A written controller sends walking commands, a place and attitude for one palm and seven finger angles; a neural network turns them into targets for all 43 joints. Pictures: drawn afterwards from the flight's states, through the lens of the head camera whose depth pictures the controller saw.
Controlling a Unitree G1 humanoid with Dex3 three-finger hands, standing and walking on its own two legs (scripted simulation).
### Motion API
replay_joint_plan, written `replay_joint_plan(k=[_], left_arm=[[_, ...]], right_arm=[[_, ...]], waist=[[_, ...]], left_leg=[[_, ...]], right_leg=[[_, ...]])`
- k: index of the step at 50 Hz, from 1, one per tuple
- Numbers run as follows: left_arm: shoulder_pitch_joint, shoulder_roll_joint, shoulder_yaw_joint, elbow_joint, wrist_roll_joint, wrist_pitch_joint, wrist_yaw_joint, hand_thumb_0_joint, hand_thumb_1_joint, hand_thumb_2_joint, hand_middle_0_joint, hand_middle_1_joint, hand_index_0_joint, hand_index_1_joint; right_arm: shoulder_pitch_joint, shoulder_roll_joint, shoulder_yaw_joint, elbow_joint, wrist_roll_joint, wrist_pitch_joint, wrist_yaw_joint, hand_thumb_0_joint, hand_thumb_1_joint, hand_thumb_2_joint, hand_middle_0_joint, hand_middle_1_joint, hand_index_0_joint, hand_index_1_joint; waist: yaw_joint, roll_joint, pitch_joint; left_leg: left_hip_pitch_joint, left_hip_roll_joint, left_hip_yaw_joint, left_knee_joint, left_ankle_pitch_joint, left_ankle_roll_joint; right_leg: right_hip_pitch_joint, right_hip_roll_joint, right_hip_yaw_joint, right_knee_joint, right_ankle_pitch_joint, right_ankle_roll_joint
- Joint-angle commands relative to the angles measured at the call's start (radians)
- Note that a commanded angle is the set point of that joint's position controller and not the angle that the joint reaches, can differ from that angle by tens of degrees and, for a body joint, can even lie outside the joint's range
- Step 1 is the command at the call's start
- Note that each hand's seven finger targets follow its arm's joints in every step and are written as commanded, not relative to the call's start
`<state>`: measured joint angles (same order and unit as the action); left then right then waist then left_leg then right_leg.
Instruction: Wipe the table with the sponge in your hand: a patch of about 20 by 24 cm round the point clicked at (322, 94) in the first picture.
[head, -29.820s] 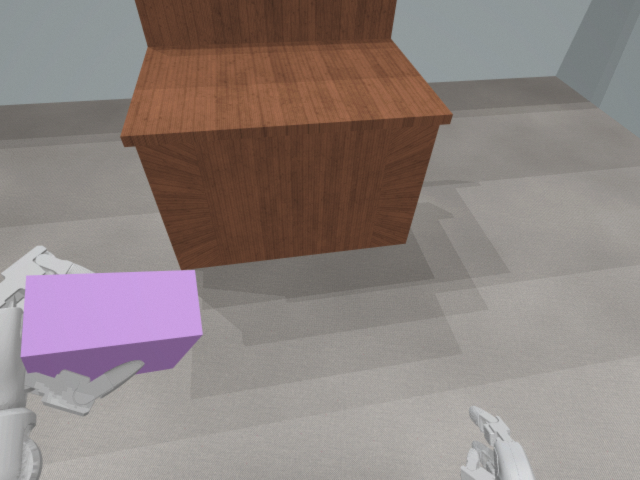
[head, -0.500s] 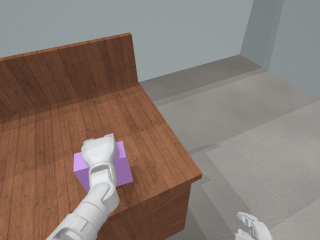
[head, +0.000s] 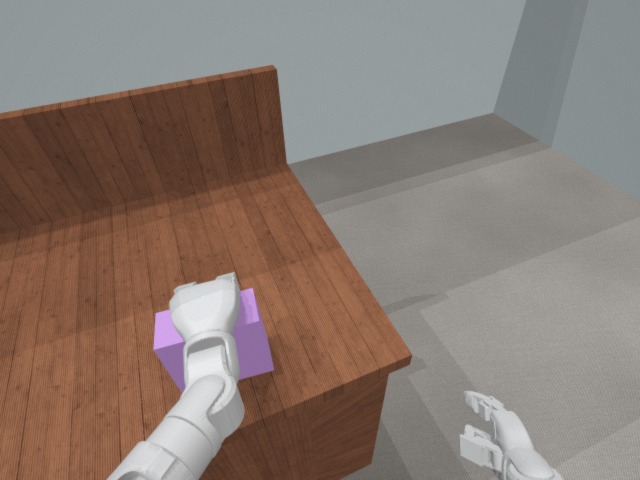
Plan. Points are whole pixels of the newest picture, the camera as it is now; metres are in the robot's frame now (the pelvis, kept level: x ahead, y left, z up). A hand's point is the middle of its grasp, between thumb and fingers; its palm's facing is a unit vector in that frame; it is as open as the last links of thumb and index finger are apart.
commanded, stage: wipe back along the third lane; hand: left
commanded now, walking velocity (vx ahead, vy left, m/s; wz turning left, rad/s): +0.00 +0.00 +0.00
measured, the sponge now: (221, 351) +0.30 +0.20 -0.04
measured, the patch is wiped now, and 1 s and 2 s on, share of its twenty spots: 1.00 1.00 1.00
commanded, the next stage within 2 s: slide back across to the middle lane in 0.42 s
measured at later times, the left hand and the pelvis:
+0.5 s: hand (219, 329) +0.31 +0.19 +0.01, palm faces -0.03 -0.03 -1.00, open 10.2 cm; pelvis -0.01 +0.00 +0.00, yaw +0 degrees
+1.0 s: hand (206, 340) +0.28 +0.20 +0.02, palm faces +0.01 -0.11 -0.99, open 10.2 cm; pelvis +0.00 -0.01 +0.00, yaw -1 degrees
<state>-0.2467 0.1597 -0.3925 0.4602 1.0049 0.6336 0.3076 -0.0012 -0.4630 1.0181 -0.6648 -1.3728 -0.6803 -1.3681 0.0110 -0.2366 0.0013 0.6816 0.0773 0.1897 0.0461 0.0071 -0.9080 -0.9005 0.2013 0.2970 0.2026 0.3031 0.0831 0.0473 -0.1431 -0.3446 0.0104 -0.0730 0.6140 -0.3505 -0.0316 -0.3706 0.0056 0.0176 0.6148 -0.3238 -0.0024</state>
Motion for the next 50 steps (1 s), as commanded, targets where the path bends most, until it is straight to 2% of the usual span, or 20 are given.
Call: replay_joint_plan(k=[1, 4, 6, 9, 13, 14, 16, 19, 21, 24, 26, 29, 32, 34, 35, 38, 39, 41, 44, 50], left_arm=[[-0.124, -0.071, -0.042, -0.065, -0.054, 0.001, -0.042, 0.0, 0.1, 1.3, -1.2, -1.6, -1.2, -1.6], [-0.13, -0.018, 0.02, -0.034, -0.054, 0.006, -0.039, 0.0, 0.1, 1.3, -1.2, -1.6, -1.2, -1.6], [-0.132, -0.058, -0.019, -0.036, -0.058, 0.002, -0.039, 0.0, 0.1, 1.3, -1.2, -1.6, -1.2, -1.6], [-0.115, -0.019, 0.025, -0.028, -0.06, 0.001, -0.036, 0.0, 0.1, 1.3, -1.2, -1.6, -1.2, -1.6], [-0.163, -0.058, -0.022, -0.003, -0.057, 0.003, -0.034, 0.0, 0.1, 1.3, -1.2, -1.6, -1.2, -1.6], [-0.171, -0.022, 0.021, -0.004, -0.057, 0.0, -0.03, 0.0, 0.1, 1.3, -1.2, -1.6, -1.2, -1.6], [-0.178, -0.078, -0.038, 0.008, -0.057, -0.001, -0.031, 0.0, 0.1, 1.3, -1.2, -1.6, -1.2, -1.6], [-0.196, -0.016, 0.032, 0.034, -0.068, -0.004, -0.026, 0.0, 0.1, 1.3, -1.2, -1.6, -1.2, -1.6], [-0.218, -0.064, -0.019, 0.051, -0.065, -0.008, -0.025, 0.0, 0.1, 1.3, -1.2, -1.6, -1.2, -1.6], [-0.216, -0.04, 0.017, 0.067, -0.06, -0.015, -0.022, 0.0, 0.1, 1.3, -1.2, -1.6, -1.2, -1.6], [-0.226, -0.096, -0.044, 0.072, -0.06, -0.021, -0.022, 0.0, 0.1, 1.3, -1.2, -1.6, -1.2, -1.6], [-0.193, 0.009, 0.067, 0.038, -0.076, -0.028, -0.012, 0.0, 0.1, 1.3, -1.2, -1.6, -1.2, -1.6], [-0.165, -0.01, 0.035, -0.009, -0.075, -0.027, -0.013, 0.0, 0.1, 1.3, -1.2, -1.6, -1.2, -1.6], [-0.143, 0.061, 0.107, -0.048, -0.077, -0.023, -0.012, 0.0, 0.1, 1.3, -1.2, -1.6, -1.2, -1.6], [-0.136, 0.029, 0.064, -0.077, -0.073, -0.02, -0.015, 0.0, 0.1, 1.3, -1.2, -1.6, -1.2, -1.6], [-0.073, 0.063, 0.088, -0.133, -0.072, -0.012, -0.021, 0.0, 0.1, 1.3, -1.2, -1.6, -1.2, -1.6], [-0.067, 0.121, 0.147, -0.153, -0.07, -0.01, -0.023, 0.0, 0.1, 1.3, -1.2, -1.6, -1.2, -1.6], [-0.04, 0.085, 0.104, -0.173, -0.056, -0.004, -0.031, 0.0, 0.1, 1.3, -1.2, -1.6, -1.2, -1.6], [-0.008, 0.156, 0.164, -0.206, -0.042, 0.0, -0.046, 0.0, 0.1, 1.3, -1.2, -1.6, -1.2, -1.6], [0.099, 0.177, 0.18, -0.267, -0.017, -0.021, -0.056, 0.0, 0.1, 1.3, -1.2, -1.6, -1.2, -1.6]], right_arm=[[-0.183, -0.108, -0.033, -0.162, 0.008, -0.046, -0.005, 0.0, -0.9, -0.9, 0.2, 0.3, 0.2, 0.3], [-0.181, -0.115, -0.034, -0.154, 0.006, -0.048, -0.009, 0.0, -0.9, -0.9, 0.2, 0.3, 0.2, 0.3], [-0.172, -0.11, -0.035, -0.157, 0.006, -0.052, -0.009, 0.0, -0.9, -0.9, 0.2, 0.3, 0.2, 0.3], [-0.18, -0.114, -0.035, -0.157, 0.005, -0.051, -0.009, 0.0, -0.9, -0.9, 0.2, 0.3, 0.2, 0.3], [-0.172, -0.109, -0.031, -0.156, 0.01, -0.052, -0.011, 0.0, -0.9, -0.9, 0.2, 0.3, 0.2, 0.3], [-0.174, -0.113, -0.034, -0.151, 0.008, -0.054, -0.011, 0.0, -0.9, -0.9, 0.2, 0.3, 0.2, 0.3], [-0.167, -0.107, -0.033, -0.155, 0.01, -0.055, -0.009, 0.0, -0.9, -0.9, 0.2, 0.3, 0.2, 0.3], [-0.17, -0.114, -0.031, -0.147, 0.008, -0.058, -0.017, 0.0, -0.9, -0.9, 0.2, 0.3, 0.2, 0.3], [-0.158, -0.107, -0.031, -0.144, 0.011, -0.061, -0.018, 0.0, -0.9, -0.9, 0.2, 0.3, 0.2, 0.3], [-0.159, -0.112, -0.033, -0.141, 0.006, -0.062, -0.017, 0.0, -0.9, -0.9, 0.2, 0.3, 0.2, 0.3], [-0.154, -0.106, -0.034, -0.146, 0.009, -0.062, -0.014, 0.0, -0.9, -0.9, 0.2, 0.3, 0.2, 0.3], [-0.168, -0.111, -0.037, -0.152, 0.006, -0.065, -0.018, 0.0, -0.9, -0.9, 0.2, 0.3, 0.2, 0.3], [-0.172, -0.105, -0.034, -0.162, 0.01, -0.065, -0.019, 0.0, -0.9, -0.9, 0.2, 0.3, 0.2, 0.3], [-0.184, -0.112, -0.034, -0.162, 0.008, -0.064, -0.022, 0.0, -0.9, -0.9, 0.2, 0.3, 0.2, 0.3], [-0.186, -0.106, -0.031, -0.17, 0.009, -0.065, -0.022, 0.0, -0.9, -0.9, 0.2, 0.3, 0.2, 0.3], [-0.199, -0.105, -0.03, -0.177, 0.011, -0.069, -0.018, 0.0, -0.9, -0.9, 0.2, 0.3, 0.2, 0.3], [-0.209, -0.113, -0.03, -0.175, 0.009, -0.067, -0.02, 0.0, -0.9, -0.9, 0.2, 0.3, 0.2, 0.3], [-0.202, -0.106, -0.029, -0.176, 0.009, -0.07, -0.019, 0.0, -0.9, -0.9, 0.2, 0.3, 0.2, 0.3], [-0.218, -0.116, -0.027, -0.178, 0.009, -0.071, -0.024, 0.0, -0.9, -0.9, 0.2, 0.3, 0.2, 0.3], [-0.206, -0.11, -0.024, -0.19, 0.007, -0.086, -0.027, 0.0, -0.9, -0.9, 0.2, 0.3, 0.2, 0.3]], waist=[[-0.031, -0.139, -0.12], [-0.015, -0.158, -0.125], [-0.025, -0.161, -0.136], [-0.011, -0.151, -0.127], [-0.029, -0.151, -0.1], [-0.018, -0.135, -0.111], [-0.031, -0.144, -0.109], [-0.018, -0.151, -0.106], [-0.036, -0.145, -0.095], [-0.02, -0.14, -0.115], [-0.037, -0.158, -0.109], [-0.003, -0.145, -0.146], [-0.012, -0.145, -0.132], [0.004, -0.151, -0.144], [-0.004, -0.135, -0.145], [0.005, -0.147, -0.133], [0.017, -0.118, -0.129], [0.005, -0.129, -0.115], [0.018, -0.131, -0.095], [0.022, -0.103, -0.115]], left_leg=[[0.02, -0.041, 0.082, -0.05, 0.288, 0.044], [0.006, -0.038, 0.074, -0.057, 0.269, 0.043], [0.012, -0.041, 0.08, -0.047, 0.275, 0.046], [-0.005, -0.039, 0.075, -0.055, 0.258, 0.042], [-0.008, -0.038, 0.08, -0.06, 0.214, 0.044], [-0.009, -0.036, 0.072, -0.063, 0.214, 0.042], [-0.005, -0.039, 0.078, -0.057, 0.208, 0.045], [-0.025, -0.038, 0.072, -0.07, 0.179, 0.042], [-0.016, -0.04, 0.079, -0.062, 0.175, 0.044], [-0.023, -0.039, 0.074, -0.064, 0.185, 0.042], [-0.019, -0.04, 0.077, -0.058, 0.176, 0.044], [-0.019, -0.043, 0.074, -0.066, 0.182, 0.045], [-0.002, -0.044, 0.081, -0.072, 0.193, 0.047], [0.005, -0.042, 0.073, -0.084, 0.206, 0.047], [0.02, -0.045, 0.081, -0.084, 0.215, 0.05], [0.036, -0.046, 0.085, -0.092, 0.232, 0.052], [0.033, -0.045, 0.078, -0.101, 0.233, 0.049], [0.046, -0.047, 0.085, -0.098, 0.252, 0.052], [0.049, -0.048, 0.078, -0.11, 0.25, 0.051], [0.069, -0.054, 0.085, -0.101, 0.295, 0.051]], right_leg=[[0.107, 0.027, -0.07, -0.059, 0.383, -0.065], [0.101, 0.033, -0.064, -0.063, 0.346, -0.069], [0.105, 0.03, -0.071, -0.055, 0.361, -0.065], [0.1, 0.032, -0.062, -0.062, 0.333, -0.069], [0.067, 0.032, -0.073, -0.069, 0.262, -0.065], [0.064, 0.038, -0.068, -0.069, 0.249, -0.071], [0.058, 0.036, -0.078, -0.068, 0.241, -0.066], [0.058, 0.038, -0.067, -0.08, 0.205, -0.067], [0.044, 0.035, -0.073, -0.08, 0.202, -0.063], [0.047, 0.039, -0.067, -0.077, 0.212, -0.07], [0.036, 0.036, -0.077, -0.073, 0.198, -0.065], [0.084, 0.034, -0.057, -0.085, 0.212, -0.066], [0.107, 0.027, -0.06, -0.09, 0.231, -0.06], [0.135, 0.029, -0.047, -0.1, 0.25, -0.063], [0.147, 0.024, -0.052, -0.097, 0.261, -0.058], [0.175, 0.023, -0.046, -0.11, 0.292, -0.056], [0.18, 0.025, -0.031, -0.114, 0.293, -0.061], [0.186, 0.024, -0.043, -0.108, 0.322, -0.057], [0.193, 0.027, -0.02, -0.121, 0.322, -0.06], [0.222, 0.026, -0.016, -0.099, 0.401, -0.06]])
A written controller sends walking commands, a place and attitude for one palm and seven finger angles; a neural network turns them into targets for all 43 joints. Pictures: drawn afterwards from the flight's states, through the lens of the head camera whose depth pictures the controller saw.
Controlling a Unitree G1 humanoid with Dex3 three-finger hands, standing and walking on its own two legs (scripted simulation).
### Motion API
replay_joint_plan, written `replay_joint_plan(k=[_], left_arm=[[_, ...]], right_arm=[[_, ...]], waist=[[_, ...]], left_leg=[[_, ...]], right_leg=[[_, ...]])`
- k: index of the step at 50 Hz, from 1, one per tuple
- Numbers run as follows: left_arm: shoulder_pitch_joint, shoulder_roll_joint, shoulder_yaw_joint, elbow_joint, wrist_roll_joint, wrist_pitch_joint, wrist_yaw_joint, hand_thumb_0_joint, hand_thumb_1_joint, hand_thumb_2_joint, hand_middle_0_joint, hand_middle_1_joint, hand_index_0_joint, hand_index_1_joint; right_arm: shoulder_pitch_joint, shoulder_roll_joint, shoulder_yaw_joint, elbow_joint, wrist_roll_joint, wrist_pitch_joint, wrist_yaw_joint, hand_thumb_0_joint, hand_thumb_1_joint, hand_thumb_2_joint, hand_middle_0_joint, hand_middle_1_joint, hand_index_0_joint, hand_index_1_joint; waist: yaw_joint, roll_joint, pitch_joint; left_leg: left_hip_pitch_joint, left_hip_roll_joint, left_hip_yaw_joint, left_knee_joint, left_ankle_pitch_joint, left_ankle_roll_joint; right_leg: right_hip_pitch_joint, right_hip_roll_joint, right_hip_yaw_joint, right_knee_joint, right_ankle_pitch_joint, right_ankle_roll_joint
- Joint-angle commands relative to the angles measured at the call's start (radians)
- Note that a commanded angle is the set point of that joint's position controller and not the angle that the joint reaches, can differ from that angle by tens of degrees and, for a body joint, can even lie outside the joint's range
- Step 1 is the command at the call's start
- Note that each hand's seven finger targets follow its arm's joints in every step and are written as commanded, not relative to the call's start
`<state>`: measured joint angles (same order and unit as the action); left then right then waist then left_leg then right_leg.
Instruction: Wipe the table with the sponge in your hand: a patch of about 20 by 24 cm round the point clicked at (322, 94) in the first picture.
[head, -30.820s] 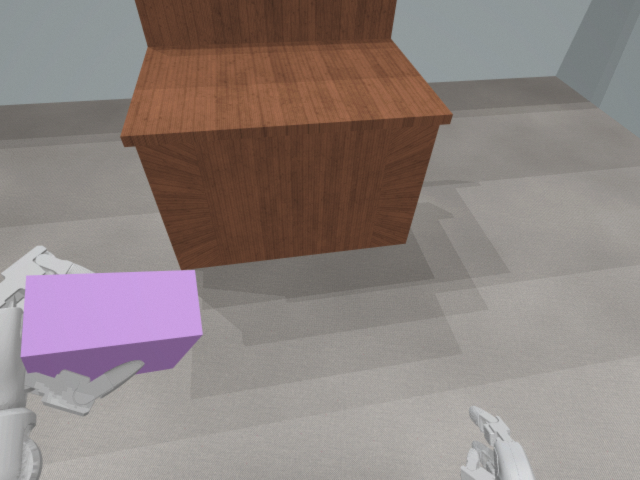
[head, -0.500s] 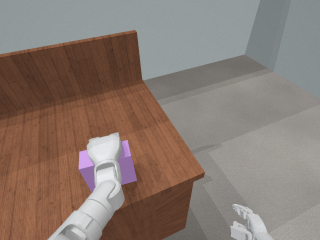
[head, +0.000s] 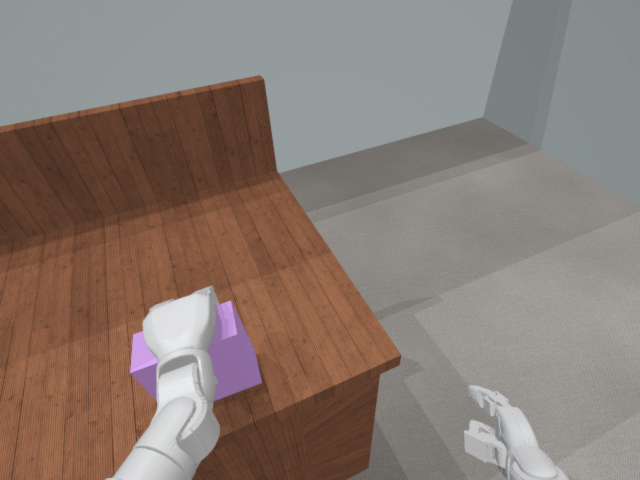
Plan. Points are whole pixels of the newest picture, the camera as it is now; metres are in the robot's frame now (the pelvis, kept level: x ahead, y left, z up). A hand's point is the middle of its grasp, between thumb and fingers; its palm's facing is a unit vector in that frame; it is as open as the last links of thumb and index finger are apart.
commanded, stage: slide back across to the middle lane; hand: left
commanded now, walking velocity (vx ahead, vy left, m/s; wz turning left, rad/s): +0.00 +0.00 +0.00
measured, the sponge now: (206, 367) +0.28 +0.21 -0.03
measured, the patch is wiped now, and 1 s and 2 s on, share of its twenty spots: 1.00 1.00 1.00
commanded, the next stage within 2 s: wipe forward along the middle lane in 0.28 s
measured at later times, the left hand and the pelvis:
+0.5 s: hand (173, 359) +0.26 +0.24 +0.01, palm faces -0.04 -0.11 -0.99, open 10.2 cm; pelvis +0.00 +0.00 +0.00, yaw +0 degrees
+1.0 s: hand (171, 337) +0.30 +0.26 +0.01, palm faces -0.08 -0.02 -1.00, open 10.2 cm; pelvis -0.04 -0.02 -0.01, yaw +1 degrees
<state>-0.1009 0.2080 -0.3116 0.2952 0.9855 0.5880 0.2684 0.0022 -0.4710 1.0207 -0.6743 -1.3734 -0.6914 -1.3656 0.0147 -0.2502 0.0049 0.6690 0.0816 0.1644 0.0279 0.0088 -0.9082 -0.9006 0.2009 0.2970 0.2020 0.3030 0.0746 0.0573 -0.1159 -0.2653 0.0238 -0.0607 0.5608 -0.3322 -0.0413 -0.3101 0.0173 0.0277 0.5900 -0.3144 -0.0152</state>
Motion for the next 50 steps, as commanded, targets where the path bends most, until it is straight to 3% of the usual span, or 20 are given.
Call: replay_joint_plan(k=[1, 4, 7, 9, 13, 14, 15, 22, 24, 29, 31, 34, 35, 39, 41, 43, 44, 46, 49, 50], left_arm=[[-0.049, 0.125, 0.092, -0.108, 0.004, 0.022, -0.018, 0.0, 0.1, 1.3, -1.2, -1.6, -1.2, -1.6], [0.008, 0.187, 0.158, -0.137, 0.006, 0.016, -0.019, 0.0, 0.1, 1.3, -1.2, -1.6, -1.2, -1.6], [0.009, 0.183, 0.149, -0.143, 0.011, 0.015, -0.022, 0.0, 0.1, 1.3, -1.2, -1.6, -1.2, -1.6], [0.016, 0.244, 0.201, -0.155, 0.018, 0.016, -0.026, 0.0, 0.1, 1.3, -1.2, -1.6, -1.2, -1.6], [0.054, 0.196, 0.16, -0.176, 0.015, 0.006, -0.038, 0.0, 0.1, 1.3, -1.2, -1.6, -1.2, -1.6], [0.03, 0.223, 0.187, -0.186, 0.015, 0.006, -0.041, 0.0, 0.1, 1.3, -1.2, -1.6, -1.2, -1.6], [0.002, 0.179, 0.141, -0.192, 0.016, 0.003, -0.045, 0.0, 0.1, 1.3, -1.2, -1.6, -1.2, -1.6], [-0.097, 0.186, 0.143, -0.114, 0.035, -0.031, -0.043, 0.0, 0.1, 1.3, -1.2, -1.6, -1.2, -1.6], [-0.139, 0.228, 0.186, -0.088, 0.043, -0.043, -0.035, 0.0, 0.1, 1.3, -1.2, -1.6, -1.2, -1.6], [-0.194, 0.244, 0.216, -0.008, 0.062, -0.083, -0.018, 0.0, 0.1, 1.3, -1.2, -1.6, -1.2, -1.6], [-0.234, 0.213, 0.183, 0.033, 0.072, -0.095, -0.012, 0.0, 0.1, 1.3, -1.2, -1.6, -1.2, -1.6], [-0.296, 0.269, 0.231, 0.101, 0.079, -0.105, -0.001, 0.0, 0.1, 1.3, -1.2, -1.6, -1.2, -1.6], [-0.343, 0.24, 0.197, 0.108, 0.075, -0.113, 0.001, 0.0, 0.1, 1.3, -1.2, -1.6, -1.2, -1.6], [-0.373, 0.311, 0.263, 0.203, 0.069, -0.134, 0.014, 0.0, 0.1, 1.3, -1.2, -1.6, -1.2, -1.6], [-0.421, 0.303, 0.241, 0.257, 0.066, -0.15, 0.015, 0.0, 0.1, 1.3, -1.2, -1.6, -1.2, -1.6], [-0.429, 0.315, 0.246, 0.311, 0.069, -0.163, 0.017, 0.0, 0.1, 1.3, -1.2, -1.6, -1.2, -1.6], [-0.436, 0.372, 0.298, 0.331, 0.064, -0.171, 0.021, 0.0, 0.1, 1.3, -1.2, -1.6, -1.2, -1.6], [-0.464, 0.348, 0.27, 0.364, 0.064, -0.191, 0.023, 0.0, 0.1, 1.3, -1.2, -1.6, -1.2, -1.6], [-0.477, 0.419, 0.327, 0.43, 0.065, -0.216, 0.03, 0.0, 0.1, 1.3, -1.2, -1.6, -1.2, -1.6], [-0.511, 0.399, 0.298, 0.435, 0.062, -0.229, 0.031, 0.0, 0.1, 1.3, -1.2, -1.6, -1.2, -1.6]], right_arm=[[-0.21, -0.095, -0.027, -0.179, 0.004, -0.063, -0.009, 0.0, -0.9, -0.9, 0.2, 0.3, 0.2, 0.3], [-0.214, -0.101, -0.027, -0.183, 0.0, -0.07, -0.012, 0.0, -0.9, -0.9, 0.2, 0.3, 0.2, 0.3], [-0.206, -0.097, -0.023, -0.181, 0.0, -0.076, -0.018, 0.0, -0.9, -0.9, 0.2, 0.3, 0.2, 0.3], [-0.213, -0.105, -0.022, -0.179, -0.003, -0.075, -0.023, 0.0, -0.9, -0.9, 0.2, 0.3, 0.2, 0.3], [-0.206, -0.097, -0.022, -0.188, -0.001, -0.09, -0.025, 0.0, -0.9, -0.9, 0.2, 0.3, 0.2, 0.3], [-0.21, -0.105, -0.025, -0.184, -0.003, -0.088, -0.027, 0.0, -0.9, -0.9, 0.2, 0.3, 0.2, 0.3], [-0.202, -0.1, -0.024, -0.184, -0.004, -0.09, -0.029, 0.0, -0.9, -0.9, 0.2, 0.3, 0.2, 0.3], [-0.174, -0.105, -0.028, -0.159, -0.008, -0.103, -0.045, 0.0, -0.9, -0.9, 0.2, 0.3, 0.2, 0.3], [-0.17, -0.111, -0.03, -0.15, -0.012, -0.107, -0.054, 0.0, -0.9, -0.9, 0.2, 0.3, 0.2, 0.3], [-0.135, -0.113, -0.036, -0.128, -0.019, -0.115, -0.067, 0.0, -0.9, -0.9, 0.2, 0.3, 0.2, 0.3], [-0.119, -0.108, -0.038, -0.123, -0.018, -0.116, -0.071, 0.0, -0.9, -0.9, 0.2, 0.3, 0.2, 0.3], [-0.111, -0.115, -0.038, -0.107, -0.02, -0.116, -0.08, 0.0, -0.9, -0.9, 0.2, 0.3, 0.2, 0.3], [-0.102, -0.112, -0.037, -0.106, -0.019, -0.116, -0.083, 0.0, -0.9, -0.9, 0.2, 0.3, 0.2, 0.3], [-0.084, -0.117, -0.038, -0.093, -0.02, -0.115, -0.092, 0.0, -0.9, -0.9, 0.2, 0.3, 0.2, 0.3], [-0.066, -0.116, -0.036, -0.089, -0.018, -0.116, -0.098, 0.0, -0.9, -0.9, 0.2, 0.3, 0.2, 0.3], [-0.052, -0.118, -0.037, -0.086, -0.019, -0.117, -0.1, 0.0, -0.9, -0.9, 0.2, 0.3, 0.2, 0.3], [-0.048, -0.124, -0.038, -0.079, -0.019, -0.116, -0.101, 0.0, -0.9, -0.9, 0.2, 0.3, 0.2, 0.3], [-0.027, -0.12, -0.039, -0.081, -0.019, -0.117, -0.101, 0.0, -0.9, -0.9, 0.2, 0.3, 0.2, 0.3], [-0.004, -0.13, -0.042, -0.073, -0.021, -0.119, -0.102, 0.0, -0.9, -0.9, 0.2, 0.3, 0.2, 0.3], [0.009, -0.125, -0.041, -0.075, -0.019, -0.121, -0.1, 0.0, -0.9, -0.9, 0.2, 0.3, 0.2, 0.3]], waist=[[0.026, -0.116, -0.118], [0.044, -0.108, -0.126], [0.034, -0.116, -0.104], [0.045, -0.095, -0.102], [0.036, -0.105, -0.098], [0.037, -0.096, -0.097], [0.022, -0.091, -0.096], [0.01, -0.097, -0.077], [0.019, -0.093, -0.092], [0.015, -0.122, -0.126], [-0.004, -0.135, -0.103], [-0.003, -0.144, -0.094], [-0.023, -0.143, -0.095], [-0.015, -0.148, -0.096], [-0.036, -0.173, -0.084], [-0.033, -0.16, -0.089], [-0.024, -0.142, -0.093], [-0.039, -0.15, -0.103], [-0.034, -0.149, -0.104], [-0.047, -0.135, -0.114]], left_leg=[[-0.013, -0.067, 0.074, -0.048, 0.273, 0.06], [-0.011, -0.07, 0.066, -0.051, 0.287, 0.057], [-0.009, -0.071, 0.075, -0.049, 0.279, 0.059], [-0.008, -0.071, 0.066, -0.059, 0.272, 0.056], [-0.002, -0.069, 0.071, -0.054, 0.28, 0.06], [0.001, -0.067, 0.063, -0.061, 0.273, 0.059], [0.005, -0.068, 0.069, -0.057, 0.267, 0.063], [-0.012, -0.064, 0.063, -0.056, 0.215, 0.065], [-0.02, -0.064, 0.054, -0.059, 0.204, 0.063], [-0.042, -0.066, 0.055, -0.043, 0.199, 0.061], [-0.058, -0.067, 0.061, -0.034, 0.173, 0.063], [-0.087, -0.067, 0.058, -0.037, 0.129, 0.061], [-0.088, -0.069, 0.065, -0.028, 0.12, 0.064], [-0.132, -0.068, 0.06, -0.029, 0.076, 0.06], [-0.157, -0.07, 0.067, -0.018, 0.04, 0.063], [-0.179, -0.07, 0.069, -0.013, 0.029, 0.062], [-0.188, -0.069, 0.063, -0.016, 0.023, 0.061], [-0.209, -0.068, 0.067, -0.004, 0.017, 0.063], [-0.248, -0.066, 0.062, 0.002, -0.006, 0.062], [-0.256, -0.064, 0.067, 0.01, -0.01, 0.067]], right_leg=[[0.149, 0.015, -0.028, -0.079, 0.39, -0.046], [0.166, 0.019, -0.005, -0.081, 0.42, -0.05], [0.159, 0.017, -0.007, -0.086, 0.415, -0.044], [0.161, 0.019, 0.01, -0.093, 0.39, -0.049], [0.152, 0.017, -0.008, -0.09, 0.391, -0.044], [0.145, 0.021, 0.004, -0.099, 0.365, -0.048], [0.136, 0.018, -0.012, -0.095, 0.355, -0.044], [0.073, 0.022, -0.033, -0.1, 0.255, -0.046], [0.067, 0.026, -0.026, -0.099, 0.232, -0.051], [0.06, 0.024, -0.024, -0.087, 0.248, -0.051], [0.029, 0.021, -0.037, -0.086, 0.213, -0.044], [0.004, 0.023, -0.022, -0.097, 0.149, -0.044], [-0.002, 0.017, -0.029, -0.094, 0.147, -0.037], [-0.012, 0.015, -0.012, -0.105, 0.089, -0.034], [-0.034, 0.01, -0.014, -0.11, 0.042, -0.023], [-0.04, 0.007, -0.009, -0.11, 0.022, -0.021], [-0.038, 0.009, 0.007, -0.117, 0.009, -0.025], [-0.045, 0.005, -0.004, -0.105, 0.008, -0.019], [-0.056, 0.006, 0.016, -0.112, -0.028, -0.019], [-0.056, 0.001, 0.01, -0.102, -0.026, -0.014]])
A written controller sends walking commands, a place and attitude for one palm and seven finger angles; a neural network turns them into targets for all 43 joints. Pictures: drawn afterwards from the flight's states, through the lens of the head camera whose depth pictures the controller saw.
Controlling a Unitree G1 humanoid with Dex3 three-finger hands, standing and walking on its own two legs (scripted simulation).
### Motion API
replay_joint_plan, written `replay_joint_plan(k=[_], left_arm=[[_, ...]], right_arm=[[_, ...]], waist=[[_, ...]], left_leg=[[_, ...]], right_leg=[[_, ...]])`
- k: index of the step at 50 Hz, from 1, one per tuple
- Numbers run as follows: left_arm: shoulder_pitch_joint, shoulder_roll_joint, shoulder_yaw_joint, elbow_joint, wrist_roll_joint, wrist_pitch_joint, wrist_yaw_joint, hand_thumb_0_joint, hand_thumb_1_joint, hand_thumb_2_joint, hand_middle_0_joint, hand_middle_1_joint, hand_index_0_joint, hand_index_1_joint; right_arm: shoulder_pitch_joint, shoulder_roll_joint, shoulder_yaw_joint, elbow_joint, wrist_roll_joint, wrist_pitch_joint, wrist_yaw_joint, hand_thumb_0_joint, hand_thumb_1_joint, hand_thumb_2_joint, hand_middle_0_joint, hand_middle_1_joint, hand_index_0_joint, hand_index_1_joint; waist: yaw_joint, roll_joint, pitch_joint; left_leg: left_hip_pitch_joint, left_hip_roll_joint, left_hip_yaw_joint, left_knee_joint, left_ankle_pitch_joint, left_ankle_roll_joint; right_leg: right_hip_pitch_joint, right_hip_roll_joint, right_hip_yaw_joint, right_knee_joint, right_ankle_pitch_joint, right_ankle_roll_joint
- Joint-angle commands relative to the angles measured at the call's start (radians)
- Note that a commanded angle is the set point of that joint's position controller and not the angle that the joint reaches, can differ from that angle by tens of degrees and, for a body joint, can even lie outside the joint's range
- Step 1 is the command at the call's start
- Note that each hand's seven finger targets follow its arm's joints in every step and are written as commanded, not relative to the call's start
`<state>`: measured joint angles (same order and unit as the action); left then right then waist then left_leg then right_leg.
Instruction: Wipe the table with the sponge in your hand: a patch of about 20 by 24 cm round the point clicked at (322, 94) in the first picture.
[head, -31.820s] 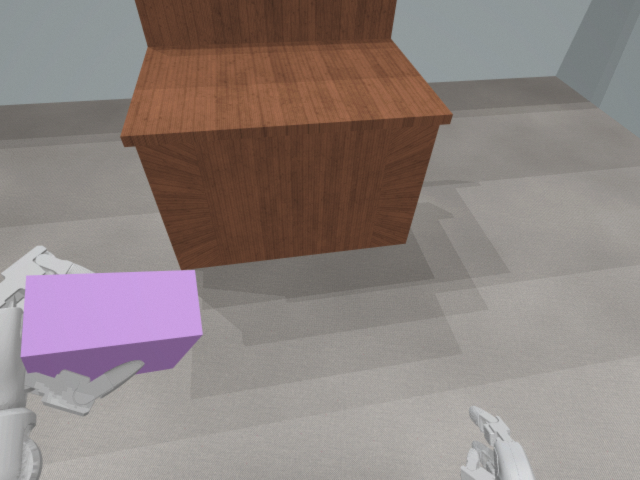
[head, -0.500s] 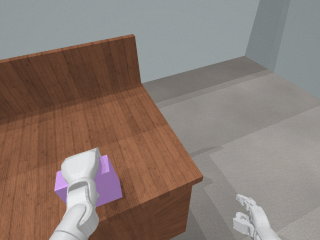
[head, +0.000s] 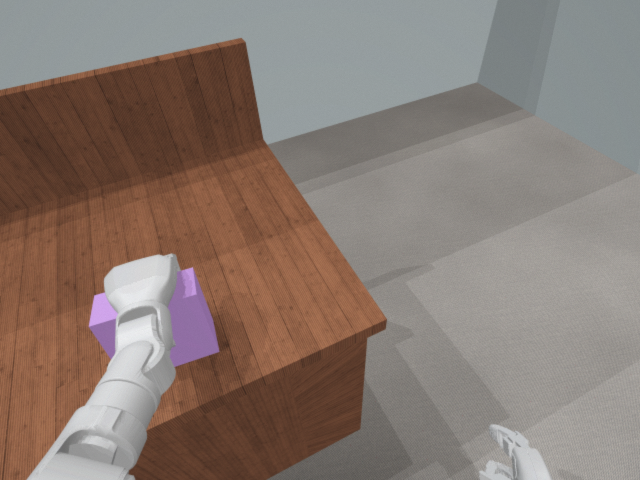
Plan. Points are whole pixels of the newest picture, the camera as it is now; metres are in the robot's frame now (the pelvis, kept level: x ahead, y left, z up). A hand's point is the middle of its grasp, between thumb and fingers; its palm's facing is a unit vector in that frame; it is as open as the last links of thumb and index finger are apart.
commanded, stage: wipe forward along the middle lane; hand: left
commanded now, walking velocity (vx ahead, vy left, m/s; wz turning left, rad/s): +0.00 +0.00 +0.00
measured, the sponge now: (164, 334) +0.32 +0.27 -0.03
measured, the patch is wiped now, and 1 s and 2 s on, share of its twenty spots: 1.00 1.00 1.00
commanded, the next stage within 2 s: slide back across to the first lane in 1.00 s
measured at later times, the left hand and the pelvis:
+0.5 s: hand (147, 279) +0.38 +0.30 +0.02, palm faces -0.14 +0.02 -0.99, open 10.2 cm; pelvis -0.02 -0.02 -0.01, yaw -1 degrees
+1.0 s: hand (137, 259) +0.42 +0.34 +0.02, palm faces -0.14 +0.03 -0.99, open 10.2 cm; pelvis -0.01 +0.00 -0.02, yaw -1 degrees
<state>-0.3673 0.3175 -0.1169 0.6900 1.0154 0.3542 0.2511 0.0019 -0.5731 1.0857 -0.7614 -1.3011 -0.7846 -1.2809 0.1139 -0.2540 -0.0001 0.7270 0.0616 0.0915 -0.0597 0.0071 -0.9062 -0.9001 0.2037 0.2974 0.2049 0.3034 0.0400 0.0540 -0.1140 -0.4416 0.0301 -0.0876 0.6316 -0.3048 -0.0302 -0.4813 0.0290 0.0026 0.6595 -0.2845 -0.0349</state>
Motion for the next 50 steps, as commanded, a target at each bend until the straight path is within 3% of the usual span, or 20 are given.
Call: replay_joint_plan(k=[1, 3, 4, 6, 8, 9, 12, 14, 15, 19, 27, 29, 31, 33, 35, 37, 41, 43, 44, 50], left_arm=[[-0.253, 0.3, 0.114, 0.06, 0.036, -0.007, 0.053, 0.0, 0.1, 1.3, -1.2, -1.6, -1.2, -1.6], [-0.253, 0.304, 0.118, 0.086, 0.035, -0.025, 0.06, 0.0, 0.1, 1.3, -1.2, -1.6, -1.2, -1.6], [-0.264, 0.367, 0.169, 0.095, 0.034, -0.033, 0.065, 0.0, 0.1, 1.3, -1.2, -1.6, -1.2, -1.6], [-0.32, 0.359, 0.143, 0.133, 0.035, -0.054, 0.07, 0.0, 0.1, 1.3, -1.2, -1.6, -1.2, -1.6], [-0.332, 0.37, 0.145, 0.165, 0.039, -0.069, 0.078, 0.0, 0.1, 1.3, -1.2, -1.6, -1.2, -1.6], [-0.348, 0.425, 0.189, 0.173, 0.04, -0.075, 0.081, 0.0, 0.1, 1.3, -1.2, -1.6, -1.2, -1.6], [-0.404, 0.407, 0.151, 0.225, 0.039, -0.087, 0.087, 0.0, 0.1, 1.3, -1.2, -1.6, -1.2, -1.6], [-0.434, 0.46, 0.189, 0.246, 0.028, -0.092, 0.088, 0.0, 0.1, 1.3, -1.2, -1.6, -1.2, -1.6], [-0.464, 0.466, 0.177, 0.256, 0.03, -0.098, 0.088, 0.0, 0.1, 1.3, -1.2, -1.6, -1.2, -1.6], [-0.514, 0.481, 0.175, 0.295, 0.028, -0.115, 0.082, 0.0, 0.1, 1.3, -1.2, -1.6, -1.2, -1.6], [-0.576, 0.587, 0.216, 0.37, 0.043, -0.155, 0.078, 0.0, 0.1, 1.3, -1.2, -1.6, -1.2, -1.6], [-0.6, 0.586, 0.217, 0.377, 0.043, -0.161, 0.075, 0.0, 0.1, 1.3, -1.2, -1.6, -1.2, -1.6], [-0.603, 0.592, 0.207, 0.39, 0.054, -0.165, 0.07, 0.0, 0.1, 1.3, -1.2, -1.6, -1.2, -1.6], [-0.592, 0.6, 0.216, 0.404, 0.06, -0.167, 0.069, 0.0, 0.1, 1.3, -1.2, -1.6, -1.2, -1.6], [-0.604, 0.589, 0.206, 0.402, 0.059, -0.173, 0.065, 0.0, 0.1, 1.3, -1.2, -1.6, -1.2, -1.6], [-0.599, 0.592, 0.214, 0.406, 0.055, -0.175, 0.066, 0.0, 0.1, 1.3, -1.2, -1.6, -1.2, -1.6], [-0.637, 0.59, 0.202, 0.423, 0.059, -0.178, 0.068, 0.0, 0.1, 1.3, -1.2, -1.6, -1.2, -1.6], [-0.652, 0.615, 0.215, 0.431, 0.072, -0.176, 0.072, 0.0, 0.1, 1.3, -1.2, -1.6, -1.2, -1.6], [-0.675, 0.608, 0.215, 0.422, 0.072, -0.18, 0.073, 0.0, 0.1, 1.3, -1.2, -1.6, -1.2, -1.6], [-0.722, 0.596, 0.192, 0.459, 0.074, -0.167, 0.078, 0.0, 0.1, 1.3, -1.2, -1.6, -1.2, -1.6]], right_arm=[[-0.079, -0.124, -0.041, -0.129, 0.0, -0.051, -0.012, 0.0, -0.9, -0.9, 0.2, 0.3, 0.2, 0.3], [-0.062, -0.125, -0.045, -0.126, 0.0, -0.056, -0.01, 0.0, -0.9, -0.9, 0.2, 0.3, 0.2, 0.3], [-0.056, -0.133, -0.047, -0.121, -0.002, -0.054, -0.011, 0.0, -0.9, -0.9, 0.2, 0.3, 0.2, 0.3], [-0.033, -0.13, -0.046, -0.113, 0.002, -0.059, -0.013, 0.0, -0.9, -0.9, 0.2, 0.3, 0.2, 0.3], [-0.018, -0.132, -0.049, -0.109, 0.002, -0.064, -0.01, 0.0, -0.9, -0.9, 0.2, 0.3, 0.2, 0.3], [-0.01, -0.138, -0.051, -0.102, 0.001, -0.063, -0.01, 0.0, -0.9, -0.9, 0.2, 0.3, 0.2, 0.3], [0.014, -0.137, -0.049, -0.094, 0.005, -0.07, -0.006, 0.0, -0.9, -0.9, 0.2, 0.3, 0.2, 0.3], [0.027, -0.144, -0.051, -0.086, 0.005, -0.071, -0.008, 0.0, -0.9, -0.9, 0.2, 0.3, 0.2, 0.3], [0.038, -0.144, -0.05, -0.082, 0.008, -0.073, -0.008, 0.0, -0.9, -0.9, 0.2, 0.3, 0.2, 0.3], [0.065, -0.145, -0.048, -0.076, 0.01, -0.08, -0.002, 0.0, -0.9, -0.9, 0.2, 0.3, 0.2, 0.3], [0.134, -0.159, -0.05, -0.058, 0.009, -0.087, 0.004, 0.0, -0.9, -0.9, 0.2, 0.3, 0.2, 0.3], [0.144, -0.162, -0.053, -0.052, 0.01, -0.088, 0.007, 0.0, -0.9, -0.9, 0.2, 0.3, 0.2, 0.3], [0.16, -0.164, -0.05, -0.053, 0.008, -0.088, 0.01, 0.0, -0.9, -0.9, 0.2, 0.3, 0.2, 0.3], [0.169, -0.167, -0.053, -0.049, 0.007, -0.084, 0.012, 0.0, -0.9, -0.9, 0.2, 0.3, 0.2, 0.3], [0.18, -0.165, -0.053, -0.048, 0.005, -0.082, 0.016, 0.0, -0.9, -0.9, 0.2, 0.3, 0.2, 0.3], [0.186, -0.168, -0.054, -0.048, 0.004, -0.079, 0.018, 0.0, -0.9, -0.9, 0.2, 0.3, 0.2, 0.3], [0.192, -0.171, -0.053, -0.048, 0.004, -0.077, 0.019, 0.0, -0.9, -0.9, 0.2, 0.3, 0.2, 0.3], [0.201, -0.174, -0.054, -0.046, 0.003, -0.073, 0.02, 0.0, -0.9, -0.9, 0.2, 0.3, 0.2, 0.3], [0.198, -0.173, -0.056, -0.042, 0.003, -0.072, 0.02, 0.0, -0.9, -0.9, 0.2, 0.3, 0.2, 0.3], [0.215, -0.173, -0.051, -0.043, 0.001, -0.072, 0.02, 0.0, -0.9, -0.9, 0.2, 0.3, 0.2, 0.3]], waist=[[-0.019, -0.152, -0.108], [-0.018, -0.138, -0.129], [-0.009, -0.137, -0.145], [-0.037, -0.16, -0.118], [-0.037, -0.148, -0.125], [-0.029, -0.142, -0.138], [-0.053, -0.134, -0.129], [-0.053, -0.143, -0.161], [-0.067, -0.142, -0.167], [-0.076, -0.104, -0.201], [-0.099, -0.099, -0.251], [-0.11, -0.108, -0.256], [-0.108, -0.069, -0.271], [-0.109, -0.084, -0.278], [-0.11, -0.05, -0.291], [-0.113, -0.083, -0.298], [-0.125, -0.07, -0.269], [-0.127, -0.087, -0.282], [-0.129, -0.06, -0.292], [-0.141, -0.057, -0.282]], left_leg=[[-0.092, -0.067, 0.093, -0.055, -0.044, 0.056], [-0.106, -0.067, 0.098, -0.044, -0.043, 0.058], [-0.117, -0.066, 0.092, -0.047, -0.044, 0.055], [-0.149, -0.062, 0.098, -0.034, -0.072, 0.061], [-0.166, -0.061, 0.098, -0.024, -0.078, 0.063], [-0.179, -0.061, 0.091, -0.029, -0.083, 0.06], [-0.199, -0.057, 0.095, -0.016, -0.099, 0.064], [-0.219, -0.056, 0.091, -0.012, -0.104, 0.065], [-0.226, -0.052, 0.092, -0.003, -0.105, 0.067], [-0.246, -0.053, 0.086, 0.006, -0.096, 0.069], [-0.314, -0.042, 0.087, 0.063, -0.075, 0.073], [-0.316, -0.04, 0.083, 0.065, -0.06, 0.075], [-0.316, -0.04, 0.085, 0.071, -0.054, 0.076], [-0.32, -0.039, 0.085, 0.079, -0.042, 0.076], [-0.31, -0.04, 0.084, 0.079, -0.023, 0.076], [-0.315, -0.038, 0.088, 0.086, -0.024, 0.077], [-0.32, -0.039, 0.086, 0.082, -0.036, 0.077], [-0.328, -0.039, 0.084, 0.089, -0.039, 0.078], [-0.309, -0.037, 0.084, 0.084, -0.024, 0.078], [-0.308, -0.038, 0.079, 0.083, -0.046, 0.077]], right_leg=[[0.103, -0.011, 0.035, -0.172, -0.064, 0.008], [0.106, -0.015, 0.047, -0.171, -0.056, 0.011], [0.114, -0.01, 0.059, -0.172, -0.062, 0.006], [0.093, -0.018, 0.059, -0.174, -0.1, 0.017], [0.086, -0.019, 0.067, -0.174, -0.112, 0.018], [0.089, -0.015, 0.074, -0.172, -0.126, 0.013], [0.06, -0.018, 0.063, -0.167, -0.142, 0.02], [0.078, -0.019, 0.079, -0.173, -0.152, 0.022], [0.073, -0.022, 0.076, -0.165, -0.148, 0.025], [0.074, -0.019, 0.075, -0.152, -0.114, 0.024], [0.089, -0.02, 0.095, -0.123, -0.037, 0.028], [0.081, -0.014, 0.083, -0.112, 0.003, 0.027], [0.069, -0.011, 0.072, -0.098, 0.021, 0.024], [0.071, -0.009, 0.07, -0.093, 0.055, 0.024], [0.062, -0.005, 0.056, -0.077, 0.084, 0.021], [0.069, -0.005, 0.058, -0.082, 0.096, 0.024], [0.025, 0.0, 0.041, -0.078, 0.07, 0.022], [0.021, 0.003, 0.038, -0.074, 0.06, 0.021], [0.007, 0.004, 0.034, -0.068, 0.074, 0.017], [-0.038, 0.009, 0.014, -0.063, 0.029, 0.017]])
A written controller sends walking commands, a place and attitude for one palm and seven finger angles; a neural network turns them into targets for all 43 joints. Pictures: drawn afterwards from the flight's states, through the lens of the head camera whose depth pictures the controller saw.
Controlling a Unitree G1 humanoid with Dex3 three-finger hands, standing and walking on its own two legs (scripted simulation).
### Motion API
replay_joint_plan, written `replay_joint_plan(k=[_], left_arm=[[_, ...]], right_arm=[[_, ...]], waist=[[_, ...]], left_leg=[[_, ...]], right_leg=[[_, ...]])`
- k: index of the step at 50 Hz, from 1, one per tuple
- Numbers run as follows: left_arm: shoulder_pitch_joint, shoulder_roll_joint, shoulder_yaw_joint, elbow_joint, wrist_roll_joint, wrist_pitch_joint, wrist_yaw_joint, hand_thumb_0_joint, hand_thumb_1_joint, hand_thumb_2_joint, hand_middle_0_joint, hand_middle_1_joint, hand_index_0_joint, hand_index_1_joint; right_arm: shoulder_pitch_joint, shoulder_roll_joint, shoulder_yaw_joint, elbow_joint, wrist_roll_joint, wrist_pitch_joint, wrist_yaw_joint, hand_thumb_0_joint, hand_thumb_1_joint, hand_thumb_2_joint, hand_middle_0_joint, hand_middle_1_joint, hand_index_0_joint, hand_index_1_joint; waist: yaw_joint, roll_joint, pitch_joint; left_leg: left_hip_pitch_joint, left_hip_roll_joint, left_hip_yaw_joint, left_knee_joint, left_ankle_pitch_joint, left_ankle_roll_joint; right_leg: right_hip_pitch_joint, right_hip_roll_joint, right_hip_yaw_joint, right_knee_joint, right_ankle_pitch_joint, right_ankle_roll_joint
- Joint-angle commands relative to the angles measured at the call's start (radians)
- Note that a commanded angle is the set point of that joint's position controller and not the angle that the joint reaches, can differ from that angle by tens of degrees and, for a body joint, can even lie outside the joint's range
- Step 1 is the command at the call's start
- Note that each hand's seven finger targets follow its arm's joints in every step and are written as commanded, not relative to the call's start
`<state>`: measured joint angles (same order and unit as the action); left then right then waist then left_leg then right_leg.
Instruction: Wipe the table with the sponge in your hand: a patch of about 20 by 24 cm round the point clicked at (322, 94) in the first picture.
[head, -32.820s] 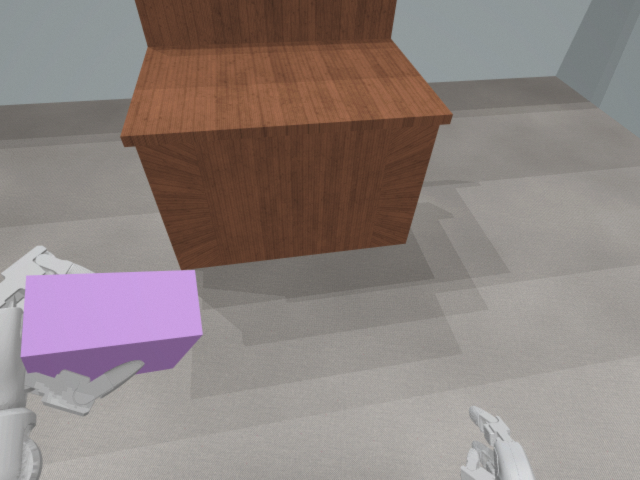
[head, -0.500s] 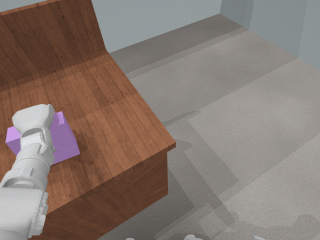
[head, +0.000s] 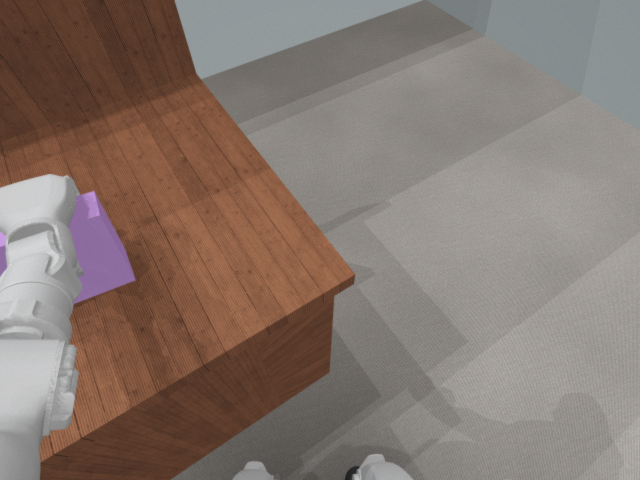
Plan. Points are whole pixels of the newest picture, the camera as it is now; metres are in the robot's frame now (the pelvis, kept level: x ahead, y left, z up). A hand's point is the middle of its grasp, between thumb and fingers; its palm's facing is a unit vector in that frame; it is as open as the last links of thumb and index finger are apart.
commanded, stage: slide back across to the first lane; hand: left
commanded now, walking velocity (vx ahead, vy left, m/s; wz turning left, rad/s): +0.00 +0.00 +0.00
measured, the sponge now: (70, 266) +0.41 +0.35 -0.01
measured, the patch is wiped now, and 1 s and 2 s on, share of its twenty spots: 1.00 1.00 1.00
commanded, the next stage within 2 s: wipe back along the first lane in 1.02 s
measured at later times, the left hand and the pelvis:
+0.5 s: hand (21, 223) +0.44 +0.39 +0.05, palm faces -0.11 -0.03 -0.99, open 10.2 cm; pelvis +0.02 +0.04 +0.01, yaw -1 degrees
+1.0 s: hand out of the picture +0.42 +0.42 +0.04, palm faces -0.09 -0.03 -1.00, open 10.2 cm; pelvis +0.06 +0.06 +0.02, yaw +0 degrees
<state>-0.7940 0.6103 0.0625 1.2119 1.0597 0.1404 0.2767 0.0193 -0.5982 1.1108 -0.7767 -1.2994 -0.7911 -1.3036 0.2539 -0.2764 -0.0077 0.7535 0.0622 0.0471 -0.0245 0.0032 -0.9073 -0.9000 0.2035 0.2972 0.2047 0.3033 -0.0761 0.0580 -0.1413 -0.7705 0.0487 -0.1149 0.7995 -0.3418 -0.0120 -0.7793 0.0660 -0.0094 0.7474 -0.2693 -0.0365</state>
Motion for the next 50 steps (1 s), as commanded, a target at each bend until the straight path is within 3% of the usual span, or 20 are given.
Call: replay_joint_plan(k=[1, 4, 5, 7, 9, 12, 16, 18, 20, 23, 25, 30, 32, 33, 34, 36, 39, 42, 44, 50], left_arm=[[-0.312, 0.302, 0.005, -0.06, 0.031, 0.05, 0.052, 0.0, 0.1, 1.3, -1.2, -1.6, -1.2, -1.6], [-0.363, 0.33, 0.017, -0.053, 0.032, 0.054, 0.048, 0.0, 0.1, 1.3, -1.2, -1.6, -1.2, -1.6], [-0.35, 0.32, 0.006, -0.041, 0.033, 0.057, 0.045, 0.0, 0.1, 1.3, -1.2, -1.6, -1.2, -1.6], [-0.329, 0.372, 0.047, -0.064, 0.039, 0.054, 0.04, 0.0, 0.1, 1.3, -1.2, -1.6, -1.2, -1.6], [-0.305, 0.353, 0.047, -0.09, 0.034, 0.048, 0.032, 0.0, 0.1, 1.3, -1.2, -1.6, -1.2, -1.6], [-0.247, 0.358, 0.054, -0.11, 0.034, 0.047, 0.024, 0.0, 0.1, 1.3, -1.2, -1.6, -1.2, -1.6], [-0.231, 0.413, 0.092, -0.131, 0.035, 0.048, 0.025, 0.0, 0.1, 1.3, -1.2, -1.6, -1.2, -1.6], [-0.197, 0.437, 0.114, -0.15, 0.038, 0.048, 0.024, 0.0, 0.1, 1.3, -1.2, -1.6, -1.2, -1.6], [-0.191, 0.403, 0.091, -0.157, 0.04, 0.047, 0.017, 0.0, 0.1, 1.3, -1.2, -1.6, -1.2, -1.6], [-0.112, 0.408, 0.11, -0.159, 0.036, 0.046, 0.007, 0.0, 0.1, 1.3, -1.2, -1.6, -1.2, -1.6], [-0.065, 0.387, 0.11, -0.182, 0.033, 0.032, -0.006, 0.0, 0.1, 1.3, -1.2, -1.6, -1.2, -1.6], [-0.007, 0.296, 0.077, -0.246, 0.027, 0.005, -0.015, 0.0, 0.1, 1.3, -1.2, -1.6, -1.2, -1.6], [0.007, 0.305, 0.089, -0.267, 0.031, 0.002, -0.011, 0.0, 0.1, 1.3, -1.2, -1.6, -1.2, -1.6], [0.044, 0.314, 0.107, -0.277, 0.031, 0.005, -0.008, 0.0, 0.1, 1.3, -1.2, -1.6, -1.2, -1.6], [0.031, 0.306, 0.106, -0.312, 0.024, 0.0, -0.009, 0.0, 0.1, 1.3, -1.2, -1.6, -1.2, -1.6], [0.061, 0.287, 0.097, -0.311, 0.023, 0.011, -0.004, 0.0, 0.1, 1.3, -1.2, -1.6, -1.2, -1.6], [0.087, 0.313, 0.131, -0.334, 0.013, 0.026, -0.004, 0.0, 0.1, 1.3, -1.2, -1.6, -1.2, -1.6], [0.079, 0.334, 0.132, -0.331, 0.023, 0.041, -0.006, 0.0, 0.1, 1.3, -1.2, -1.6, -1.2, -1.6], [0.089, 0.309, 0.124, -0.352, 0.019, 0.042, -0.014, 0.0, 0.1, 1.3, -1.2, -1.6, -1.2, -1.6], [0.136, 0.297, 0.115, -0.399, 0.01, 0.046, -0.035, 0.0, 0.1, 1.3, -1.2, -1.6, -1.2, -1.6]], right_arm=[[0.074, -0.15, -0.041, -0.07, 0.0, -0.027, -0.015, 0.0, -0.9, -0.9, 0.2, 0.3, 0.2, 0.3], [0.079, -0.154, -0.038, -0.062, 0.0, -0.027, -0.016, 0.0, -0.9, -0.9, 0.2, 0.3, 0.2, 0.3], [0.092, -0.152, -0.038, -0.066, -0.001, -0.028, -0.016, 0.0, -0.9, -0.9, 0.2, 0.3, 0.2, 0.3], [0.092, -0.154, -0.039, -0.072, -0.004, -0.022, -0.015, 0.0, -0.9, -0.9, 0.2, 0.3, 0.2, 0.3], [0.088, -0.148, -0.043, -0.078, -0.002, -0.018, -0.011, 0.0, -0.9, -0.9, 0.2, 0.3, 0.2, 0.3], [0.085, -0.149, -0.045, -0.088, -0.001, -0.007, -0.008, 0.0, -0.9, -0.9, 0.2, 0.3, 0.2, 0.3], [0.068, -0.157, -0.044, -0.083, 0.002, 0.001, -0.008, 0.0, -0.9, -0.9, 0.2, 0.3, 0.2, 0.3], [0.06, -0.159, -0.047, -0.087, 0.003, 0.005, -0.006, 0.0, -0.9, -0.9, 0.2, 0.3, 0.2, 0.3], [0.056, -0.156, -0.049, -0.087, 0.005, 0.005, -0.003, 0.0, -0.9, -0.9, 0.2, 0.3, 0.2, 0.3], [0.048, -0.159, -0.053, -0.091, 0.006, 0.01, 0.005, 0.0, -0.9, -0.9, 0.2, 0.3, 0.2, 0.3], [0.048, -0.159, -0.059, -0.092, 0.006, 0.011, 0.008, 0.0, -0.9, -0.9, 0.2, 0.3, 0.2, 0.3], [0.04, -0.157, -0.074, -0.098, 0.005, 0.013, 0.012, 0.0, -0.9, -0.9, 0.2, 0.3, 0.2, 0.3], [0.034, -0.16, -0.077, -0.097, 0.004, 0.019, 0.015, 0.0, -0.9, -0.9, 0.2, 0.3, 0.2, 0.3], [0.027, -0.16, -0.078, -0.101, 0.003, 0.023, 0.017, 0.0, -0.9, -0.9, 0.2, 0.3, 0.2, 0.3], [0.012, -0.157, -0.076, -0.103, 0.004, 0.024, 0.017, 0.0, -0.9, -0.9, 0.2, 0.3, 0.2, 0.3], [0.013, -0.158, -0.078, -0.106, 0.003, 0.028, 0.021, 0.0, -0.9, -0.9, 0.2, 0.3, 0.2, 0.3], [-0.011, -0.16, -0.074, -0.117, 0.001, 0.036, 0.021, 0.0, -0.9, -0.9, 0.2, 0.3, 0.2, 0.3], [-0.012, -0.163, -0.072, -0.117, -0.001, 0.046, 0.021, 0.0, -0.9, -0.9, 0.2, 0.3, 0.2, 0.3], [-0.026, -0.158, -0.072, -0.127, -0.001, 0.044, 0.02, 0.0, -0.9, -0.9, 0.2, 0.3, 0.2, 0.3], [-0.023, -0.159, -0.073, -0.137, -0.004, 0.051, 0.02, 0.0, -0.9, -0.9, 0.2, 0.3, 0.2, 0.3]], waist=[[-0.03, -0.049, -0.255], [-0.04, -0.048, -0.264], [-0.035, -0.057, -0.274], [-0.011, -0.035, -0.319], [-0.003, -0.031, -0.343], [0.015, -0.023, -0.331], [0.023, -0.036, -0.294], [0.043, -0.028, -0.302], [0.04, 0.004, -0.284], [0.06, -0.016, -0.283], [0.072, 0.017, -0.293], [0.061, 0.016, -0.258], [0.063, 0.012, -0.252], [0.076, 0.012, -0.254], [0.081, 0.051, -0.268], [0.074, 0.026, -0.251], [0.092, 0.005, -0.259], [0.086, -0.001, -0.249], [0.091, 0.012, -0.263], [0.087, 0.014, -0.278]], left_leg=[[0.023, -0.057, 0.109, -0.085, -0.016, 0.058], [0.021, -0.055, 0.109, -0.085, -0.022, 0.058], [0.02, -0.057, 0.105, -0.086, -0.022, 0.059], [0.036, -0.059, 0.109, -0.084, 0.009, 0.058], [0.064, -0.059, 0.108, -0.093, 0.044, 0.058], [0.084, -0.063, 0.115, -0.111, 0.05, 0.055], [0.1, -0.066, 0.113, -0.141, 0.037, 0.058], [0.117, -0.069, 0.113, -0.152, 0.061, 0.057], [0.153, -0.067, 0.108, -0.165, 0.087, 0.057], [0.17, -0.069, 0.111, -0.173, 0.123, 0.055], [0.214, -0.067, 0.105, -0.175, 0.191, 0.053], [0.291, -0.057, 0.092, -0.175, 0.277, 0.053], [0.3, -0.056, 0.091, -0.173, 0.304, 0.051], [0.301, -0.058, 0.089, -0.172, 0.326, 0.049], [0.323, -0.055, 0.087, -0.176, 0.368, 0.046], [0.326, -0.056, 0.087, -0.17, 0.375, 0.046], [0.325, -0.056, 0.08, -0.176, 0.417, 0.044], [0.323, -0.063, 0.085, -0.177, 0.4, 0.045], [0.343, -0.059, 0.082, -0.176, 0.461, 0.044], [0.373, -0.06, 0.082, -0.172, 0.49, 0.044]], right_leg=[[0.252, -0.029, 0.027, -0.154, 0.007, 0.019], [0.245, -0.028, 0.028, -0.155, -0.003, 0.018], [0.248, -0.026, 0.021, -0.148, -0.009, 0.018], [0.285, -0.026, 0.025, -0.142, 0.032, 0.015], [0.309, -0.024, 0.022, -0.14, 0.075, 0.013], [0.335, -0.026, 0.017, -0.154, 0.083, 0.014], [0.35, -0.027, 0.015, -0.174, 0.052, 0.014], [0.379, -0.028, 0.014, -0.176, 0.076, 0.01], [0.365, -0.025, 0.004, -0.175, 0.091, 0.004], [0.404, -0.025, 0.001, -0.182, 0.137, 0.002], [0.41, -0.022, -0.01, -0.171, 0.192, -0.008], [0.371, -0.013, -0.031, -0.175, 0.226, -0.018], [0.375, -0.013, -0.033, -0.176, 0.251, -0.021], [0.387, -0.013, -0.034, -0.171, 0.266, -0.024], [0.388, -0.014, -0.032, -0.167, 0.289, -0.029], [0.386, -0.013, -0.04, -0.167, 0.294, -0.026], [0.423, -0.017, -0.037, -0.166, 0.331, -0.028], [0.436, -0.02, -0.037, -0.172, 0.336, -0.024], [0.447, -0.022, -0.035, -0.172, 0.379, -0.027], [0.477, -0.022, -0.038, -0.179, 0.413, -0.025]])
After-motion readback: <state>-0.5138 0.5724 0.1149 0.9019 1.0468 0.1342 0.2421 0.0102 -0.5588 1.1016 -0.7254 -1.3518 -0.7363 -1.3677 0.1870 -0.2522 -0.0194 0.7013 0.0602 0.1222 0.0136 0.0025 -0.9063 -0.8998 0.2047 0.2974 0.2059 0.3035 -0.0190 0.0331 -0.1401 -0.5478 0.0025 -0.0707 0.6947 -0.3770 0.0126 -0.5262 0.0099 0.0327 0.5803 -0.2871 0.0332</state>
